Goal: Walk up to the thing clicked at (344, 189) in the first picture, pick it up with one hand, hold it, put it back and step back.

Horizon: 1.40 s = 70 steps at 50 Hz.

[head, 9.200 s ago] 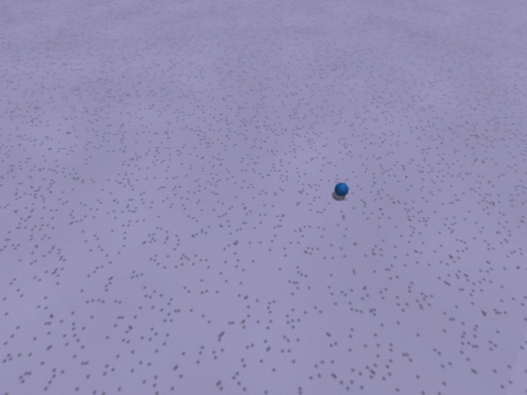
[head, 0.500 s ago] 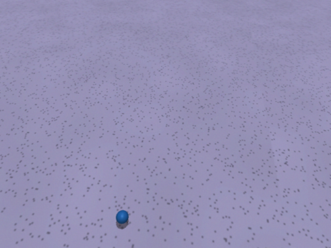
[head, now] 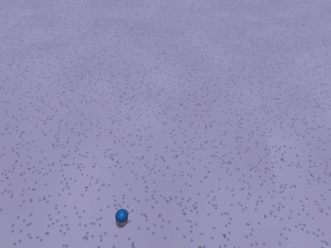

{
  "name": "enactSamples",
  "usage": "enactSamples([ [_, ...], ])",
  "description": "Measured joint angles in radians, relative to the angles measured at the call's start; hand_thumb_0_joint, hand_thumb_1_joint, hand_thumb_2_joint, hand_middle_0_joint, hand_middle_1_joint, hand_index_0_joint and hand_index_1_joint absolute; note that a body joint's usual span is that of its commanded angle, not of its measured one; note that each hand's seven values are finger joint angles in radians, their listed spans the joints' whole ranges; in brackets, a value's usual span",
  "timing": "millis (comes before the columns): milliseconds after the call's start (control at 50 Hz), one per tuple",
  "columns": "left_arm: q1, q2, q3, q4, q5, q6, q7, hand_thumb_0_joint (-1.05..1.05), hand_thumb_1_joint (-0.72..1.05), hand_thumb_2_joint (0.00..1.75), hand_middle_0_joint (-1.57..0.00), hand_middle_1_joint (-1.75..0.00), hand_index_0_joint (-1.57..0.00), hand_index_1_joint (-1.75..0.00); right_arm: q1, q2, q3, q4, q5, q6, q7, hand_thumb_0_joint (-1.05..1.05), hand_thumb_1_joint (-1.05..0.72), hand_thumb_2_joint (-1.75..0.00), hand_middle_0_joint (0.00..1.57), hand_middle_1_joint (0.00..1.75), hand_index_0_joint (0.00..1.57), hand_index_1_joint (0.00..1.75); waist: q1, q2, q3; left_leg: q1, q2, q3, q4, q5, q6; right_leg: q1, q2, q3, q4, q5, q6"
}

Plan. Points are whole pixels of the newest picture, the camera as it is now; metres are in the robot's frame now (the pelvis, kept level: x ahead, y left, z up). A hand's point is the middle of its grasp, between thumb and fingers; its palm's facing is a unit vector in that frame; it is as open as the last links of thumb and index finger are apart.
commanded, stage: walk up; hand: left
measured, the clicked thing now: (121, 215) +0.42 +0.21 -0.75
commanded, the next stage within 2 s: none
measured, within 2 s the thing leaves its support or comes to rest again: neither
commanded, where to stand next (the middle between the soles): +0.04 -0.03 m, yaw +0 degrees
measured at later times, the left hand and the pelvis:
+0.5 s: hand out of the picture +0.01 +0.24 -0.17, palm faces +0.00 -0.91 -0.41, open 7.4 cm; pelvis -0.06 -0.04 -0.03, yaw -1 degrees
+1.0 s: hand out of the picture -0.05 +0.26 -0.15, palm faces +0.08 -0.90 -0.44, open 7.4 cm; pelvis -0.04 -0.03 -0.02, yaw +4 degrees
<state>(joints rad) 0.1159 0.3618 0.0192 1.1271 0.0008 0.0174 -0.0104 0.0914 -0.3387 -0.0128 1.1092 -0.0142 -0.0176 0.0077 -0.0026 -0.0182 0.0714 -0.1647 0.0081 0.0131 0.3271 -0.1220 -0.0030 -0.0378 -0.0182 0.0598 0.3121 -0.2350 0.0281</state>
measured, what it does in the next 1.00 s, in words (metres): steps on the spot: left foot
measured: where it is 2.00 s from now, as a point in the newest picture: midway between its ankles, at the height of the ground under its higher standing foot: outside the picture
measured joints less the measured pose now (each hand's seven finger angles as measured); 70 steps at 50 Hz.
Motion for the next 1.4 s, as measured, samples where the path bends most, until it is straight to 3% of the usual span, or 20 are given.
enactSamples([
  [240,0.009,-0.007,0.002,0.000,0.002,0.002,0.000,0.00,0.91,0.90,-0.21,-0.30,-0.20,-0.30,-0.018,0.000,-0.002,0.003,0.004,0.005,0.002,0.00,-0.91,-0.89,0.21,0.30,0.20,0.30,0.001,0.008,-0.007,-0.014,-0.001,-0.004,0.006,0.005,0.000,-0.016,0.000,-0.004,0.013,0.000,0.000],
  [320,-0.010,0.016,0.025,-0.068,0.000,0.030,0.001,0.00,0.91,0.90,-0.21,-0.30,-0.20,-0.30,-0.042,-0.006,-0.018,-0.046,0.014,0.019,-0.005,0.00,-0.91,-0.89,0.21,0.30,0.20,0.30,0.001,-0.006,0.043,-0.079,0.000,-0.009,0.064,0.002,0.001,-0.124,0.005,-0.016,0.175,-0.040,-0.020],
  [380,-0.017,0.037,0.045,-0.123,0.004,0.058,-0.001,0.00,0.91,0.90,-0.21,-0.30,-0.20,-0.30,-0.048,-0.015,-0.035,-0.095,0.002,0.028,-0.014,0.00,-0.90,-0.89,0.21,0.30,0.20,0.30,0.003,-0.006,0.076,-0.126,0.014,-0.018,0.101,0.006,-0.003,-0.233,0.034,-0.014,0.441,-0.222,-0.048],
  [420,-0.009,0.045,0.056,-0.151,0.005,0.066,-0.005,0.00,0.91,0.90,-0.21,-0.30,-0.20,-0.30,-0.046,-0.027,-0.042,-0.124,-0.011,0.032,-0.021,0.00,-0.90,-0.89,0.21,0.30,0.20,0.30,0.008,0.000,0.084,-0.156,0.025,-0.020,0.128,0.005,-0.009,-0.265,0.043,-0.008,0.529,-0.272,-0.061],
  [460,0.010,0.047,0.061,-0.168,0.009,0.061,-0.011,0.00,0.91,0.90,-0.20,-0.30,-0.20,-0.30,-0.043,-0.044,-0.047,-0.144,-0.020,0.037,-0.022,0.00,-0.90,-0.89,0.21,0.30,0.20,0.30,0.014,0.007,0.083,-0.187,0.036,-0.020,0.168,-0.005,-0.021,-0.245,0.030,-0.019,0.474,-0.262,-0.066],
  [500,0.036,0.041,0.066,-0.169,0.017,0.041,-0.010,0.00,0.91,0.90,-0.20,-0.30,-0.20,-0.30,-0.044,-0.064,-0.050,-0.160,-0.021,0.049,-0.018,0.00,-0.90,-0.89,0.21,0.30,0.20,0.30,0.024,0.023,0.080,-0.225,0.056,-0.021,0.241,-0.035,-0.032,-0.189,0.024,-0.034,0.318,-0.161,-0.057],
  [520,0.045,0.027,0.068,-0.163,0.025,0.033,-0.006,0.00,0.91,0.90,-0.20,-0.30,-0.20,-0.30,-0.046,-0.074,-0.053,-0.164,-0.018,0.056,-0.019,0.00,-0.90,-0.89,0.21,0.30,0.20,0.30,0.019,0.049,0.091,-0.240,0.060,-0.052,0.292,-0.098,-0.021,-0.182,0.041,-0.047,0.317,-0.142,-0.053],
  [560,0.072,0.009,0.059,-0.159,0.037,0.029,-0.007,0.00,0.91,0.90,-0.20,-0.30,-0.20,-0.30,-0.030,-0.075,-0.056,-0.165,-0.011,0.069,-0.024,0.00,-0.91,-0.89,0.21,0.30,0.20,0.30,0.027,0.053,0.083,-0.270,0.002,-0.123,0.427,-0.272,-0.008,-0.189,0.041,-0.044,0.329,-0.141,-0.061],
  [600,0.092,-0.013,0.051,-0.152,0.038,0.023,-0.003,0.00,0.91,0.90,-0.20,-0.30,-0.20,-0.30,-0.005,-0.078,-0.057,-0.161,-0.001,0.070,-0.018,0.00,-0.91,-0.90,0.20,0.30,0.20,0.30,0.033,0.055,0.074,-0.283,-0.051,-0.160,0.562,-0.300,-0.004,-0.177,0.035,-0.040,0.294,-0.120,-0.065],
  [640,0.105,-0.033,0.045,-0.148,0.040,0.009,-0.001,0.00,0.91,0.90,-0.21,-0.30,-0.20,-0.30,0.028,-0.082,-0.053,-0.154,0.004,0.066,-0.011,0.00,-0.91,-0.90,0.20,0.30,0.20,0.30,0.026,0.070,0.061,-0.268,-0.069,-0.169,0.611,-0.289,-0.007,-0.154,0.035,-0.053,0.237,-0.091,-0.068],
  [760,0.157,-0.048,0.044,-0.208,0.028,-0.057,0.004,0.01,0.90,0.90,-0.21,-0.30,-0.20,-0.30,0.136,-0.076,-0.044,-0.132,-0.025,0.081,0.025,0.00,-0.91,-0.90,0.20,0.30,0.20,0.30,0.029,0.081,0.033,-0.174,-0.055,-0.131,0.565,-0.305,-0.009,-0.083,0.020,-0.102,0.131,-0.058,-0.071],
  [900,0.231,0.005,0.050,-0.245,0.023,-0.071,0.009,0.00,0.90,0.90,-0.21,-0.30,-0.20,-0.30,0.121,-0.067,-0.054,-0.181,-0.027,0.060,0.049,0.01,-0.91,-0.90,0.21,0.30,0.20,0.30,0.038,0.067,0.049,-0.187,-0.003,-0.079,0.438,-0.261,-0.001,-0.028,-0.001,-0.121,0.092,-0.057,-0.054],
  [1000,0.231,0.043,0.039,-0.242,0.010,-0.039,0.016,0.00,0.90,0.90,-0.21,-0.30,-0.20,-0.30,0.073,-0.061,-0.054,-0.219,-0.013,0.025,0.034,0.00,-0.91,-0.90,0.20,0.30,0.20,0.30,0.045,0.051,0.053,-0.122,0.009,-0.032,0.212,-0.069,0.013,-0.084,-0.018,-0.117,0.255,-0.155,-0.022],
  [1040,0.198,0.050,0.035,-0.228,-0.004,-0.019,0.023,0.01,0.91,0.90,-0.21,-0.30,-0.20,-0.30,0.044,-0.040,-0.048,-0.221,-0.013,0.017,0.020,0.00,-0.91,-0.90,0.20,0.30,0.20,0.30,0.051,0.020,0.065,-0.129,-0.008,-0.015,0.247,-0.093,0.005,-0.129,-0.027,-0.068,0.362,-0.218,-0.029],
  [1100,0.159,0.051,0.022,-0.209,-0.012,-0.005,0.026,0.01,0.91,0.90,-0.21,-0.30,-0.20,-0.30,0.010,-0.012,-0.024,-0.227,-0.008,0.015,0.014,0.00,-0.91,-0.90,0.20,0.30,0.20,0.30,0.048,0.000,0.063,-0.132,-0.006,-0.007,0.262,-0.111,0.011,-0.184,-0.003,-0.016,0.476,-0.326,-0.046],
  [1180,0.128,0.040,0.013,-0.187,-0.011,-0.018,0.017,0.01,0.91,0.90,-0.21,-0.30,-0.20,-0.30,-0.030,0.004,-0.004,-0.236,-0.008,0.019,0.016,0.00,-0.91,-0.89,0.21,0.30,0.20,0.30,0.043,-0.002,0.054,-0.144,0.010,0.006,0.272,-0.115,0.010,-0.208,-0.001,-0.026,0.441,-0.278,-0.046],
  [1260,0.107,0.021,0.015,-0.165,0.007,-0.032,0.017,0.00,0.91,0.90,-0.21,-0.30,-0.20,-0.30,-0.056,-0.009,-0.008,-0.237,0.006,0.031,0.014,0.00,-0.90,-0.89,0.21,0.30,0.20,0.30,0.036,0.032,0.063,-0.170,0.037,0.000,0.331,-0.141,-0.003,-0.175,0.014,-0.058,0.314,-0.107,-0.025],
  [1320,0.104,0.015,0.009,-0.160,0.014,-0.031,0.013,0.00,0.91,0.90,-0.21,-0.30,-0.20,-0.30,-0.054,-0.018,-0.017,-0.213,0.018,0.048,0.010,0.00,-0.91,-0.89,0.21,0.30,0.20,0.30,0.032,0.038,0.058,-0.178,0.024,-0.012,0.343,-0.185,0.007,-0.186,0.012,-0.056,0.325,-0.119,-0.017],
  [1360,0.097,0.013,0.006,-0.160,0.014,-0.025,0.013,0.00,0.91,0.90,-0.21,-0.30,-0.20,-0.30,-0.045,-0.031,-0.024,-0.197,0.017,0.048,0.010,0.00,-0.91,-0.89,0.21,0.30,0.20,0.30,0.027,0.040,0.060,-0.175,0.012,-0.014,0.326,-0.141,0.017,-0.194,0.007,-0.048,0.334,-0.123,-0.013],
  [1400,0.081,0.014,0.007,-0.159,0.012,-0.018,0.014,0.00,0.91,0.90,-0.21,-0.30,-0.20,-0.30,-0.032,-0.040,-0.029,-0.175,0.014,0.042,0.009,0.00,-0.91,-0.89,0.21,0.30,0.20,0.30,0.024,0.034,0.067,-0.171,0.006,-0.005,0.311,-0.114,0.008,-0.202,-0.001,-0.040,0.342,-0.124,-0.007],
])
